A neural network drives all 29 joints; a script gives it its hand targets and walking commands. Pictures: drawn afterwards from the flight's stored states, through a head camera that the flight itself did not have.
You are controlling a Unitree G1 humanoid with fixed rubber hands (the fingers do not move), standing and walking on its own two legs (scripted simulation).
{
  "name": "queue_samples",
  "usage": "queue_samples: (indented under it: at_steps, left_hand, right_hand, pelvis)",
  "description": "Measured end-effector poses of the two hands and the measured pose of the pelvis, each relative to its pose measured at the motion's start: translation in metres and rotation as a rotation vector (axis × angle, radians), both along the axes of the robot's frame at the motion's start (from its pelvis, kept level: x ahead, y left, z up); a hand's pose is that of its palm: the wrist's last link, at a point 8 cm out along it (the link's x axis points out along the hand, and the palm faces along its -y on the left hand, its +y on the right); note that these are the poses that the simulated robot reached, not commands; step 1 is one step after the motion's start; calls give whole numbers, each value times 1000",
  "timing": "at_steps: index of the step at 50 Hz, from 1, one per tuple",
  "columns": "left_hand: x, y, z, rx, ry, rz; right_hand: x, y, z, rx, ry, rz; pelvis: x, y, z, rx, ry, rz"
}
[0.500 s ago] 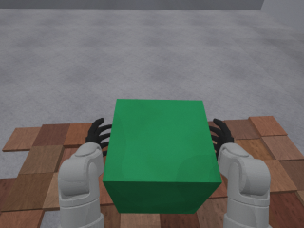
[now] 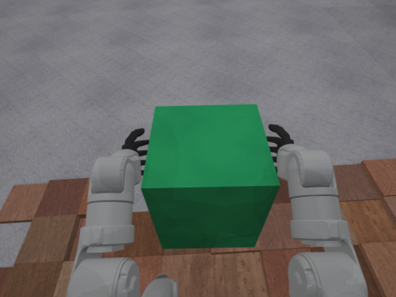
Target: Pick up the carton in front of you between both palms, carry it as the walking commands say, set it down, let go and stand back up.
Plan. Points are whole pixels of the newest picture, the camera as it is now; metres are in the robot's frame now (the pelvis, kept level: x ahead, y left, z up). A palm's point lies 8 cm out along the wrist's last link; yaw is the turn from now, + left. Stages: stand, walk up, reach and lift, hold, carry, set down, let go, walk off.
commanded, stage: carry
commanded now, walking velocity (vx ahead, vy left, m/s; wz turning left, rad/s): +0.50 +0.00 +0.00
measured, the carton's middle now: (207, 180) +0.37 +0.00 +0.03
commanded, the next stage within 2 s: none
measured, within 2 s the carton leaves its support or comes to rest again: neither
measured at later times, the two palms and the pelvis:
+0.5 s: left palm (156, 66) +0.66 +0.13 +0.13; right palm (271, 64) +0.64 -0.17 +0.13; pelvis +0.37 -0.01 +0.03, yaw -3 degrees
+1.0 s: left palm (162, 12) +0.98 +0.14 +0.15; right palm (248, 7) +0.98 -0.16 +0.15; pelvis +0.68 -0.01 +0.02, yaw -1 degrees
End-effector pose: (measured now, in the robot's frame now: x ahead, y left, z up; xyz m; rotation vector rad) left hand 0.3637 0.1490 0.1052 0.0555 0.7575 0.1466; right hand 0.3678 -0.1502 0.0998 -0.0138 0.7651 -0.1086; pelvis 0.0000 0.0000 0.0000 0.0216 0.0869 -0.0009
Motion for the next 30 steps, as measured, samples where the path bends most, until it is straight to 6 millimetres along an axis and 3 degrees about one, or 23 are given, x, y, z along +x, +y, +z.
queue_samples:
  at_steps: [8,12,16,23,28,30]
  left_hand:
    - [128,13,-5,-45,-44,-19]
    - [169,12,-10,-86,13,-16]
    - [203,4,1,-131,-6,-2]
    - [272,-14,26,-131,-114,7]
    - [334,-34,25,-86,-154,15]
    - [356,-39,21,-69,-125,23]
  right_hand:
    - [117,13,3,-19,-43,-41]
    - [144,12,-5,1,12,-96]
    - [170,5,6,47,-10,-169]
    - [247,-14,33,58,-116,-156]
    - [319,-35,25,67,-153,-110]
    - [343,-40,17,76,-121,-99]
  pelvis:
    - [129,21,-11,28,-3,-23]
    - [177,27,9,9,3,-38]
    - [227,26,29,-15,13,-52]
    - [333,4,35,-22,7,-53]
    - [418,-24,14,-24,-26,-30]
    - [443,-31,14,-34,-26,-14]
